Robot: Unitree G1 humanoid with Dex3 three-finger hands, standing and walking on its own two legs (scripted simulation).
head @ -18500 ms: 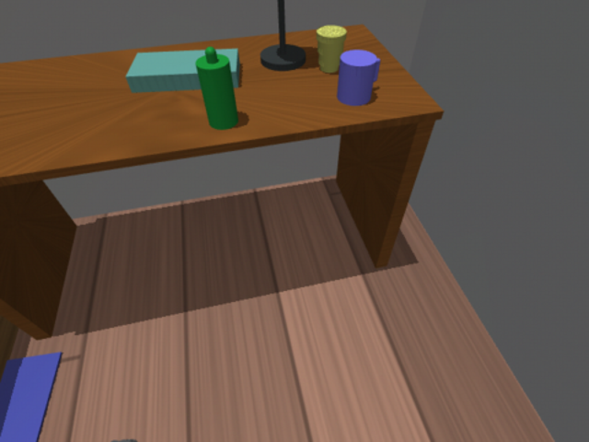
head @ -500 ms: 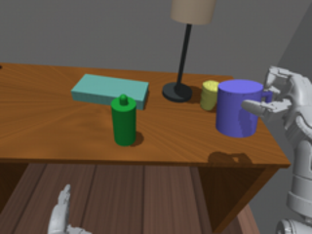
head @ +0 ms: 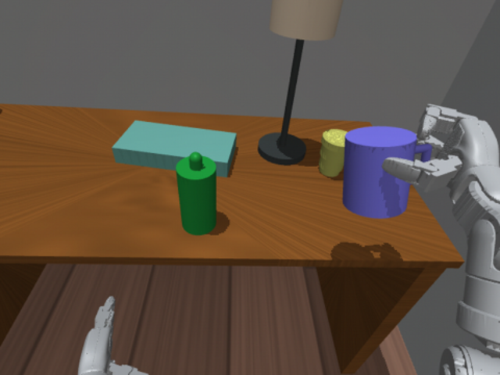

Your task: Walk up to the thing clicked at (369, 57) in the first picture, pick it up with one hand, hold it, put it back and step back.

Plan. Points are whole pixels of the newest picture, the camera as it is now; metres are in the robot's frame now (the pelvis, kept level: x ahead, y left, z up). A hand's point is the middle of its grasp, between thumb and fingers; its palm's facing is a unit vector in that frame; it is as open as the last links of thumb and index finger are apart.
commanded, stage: crouch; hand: right
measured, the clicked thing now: (387, 169) +0.34 -0.16 +0.22
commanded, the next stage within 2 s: lower in 1.30 s
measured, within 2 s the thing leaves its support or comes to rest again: neither
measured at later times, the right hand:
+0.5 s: hand (389, 165) +0.41 -0.21 +0.18, palm faces +0.20 +0.98 -0.02, open 7.6 cm
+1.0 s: hand (381, 164) +0.47 -0.22 +0.15, palm faces +0.18 +0.98 -0.01, open 7.5 cm
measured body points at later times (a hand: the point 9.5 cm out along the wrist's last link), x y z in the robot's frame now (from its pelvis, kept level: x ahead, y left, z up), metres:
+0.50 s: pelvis -0.01 +0.00 +0.00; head -0.02 +0.01 +0.45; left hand +0.14 +0.27 -0.07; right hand +0.40 -0.26 +0.18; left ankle +0.04 +0.13 -0.73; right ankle +0.01 -0.14 -0.73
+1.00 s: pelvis +0.01 -0.01 +0.00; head +0.03 -0.01 +0.44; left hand +0.15 +0.26 -0.07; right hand +0.45 -0.27 +0.15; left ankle +0.04 +0.13 -0.73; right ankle +0.01 -0.14 -0.73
